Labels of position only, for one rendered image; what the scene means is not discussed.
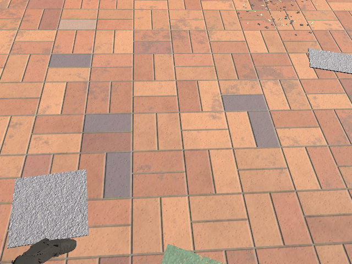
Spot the left robot hand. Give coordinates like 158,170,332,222
12,238,76,264

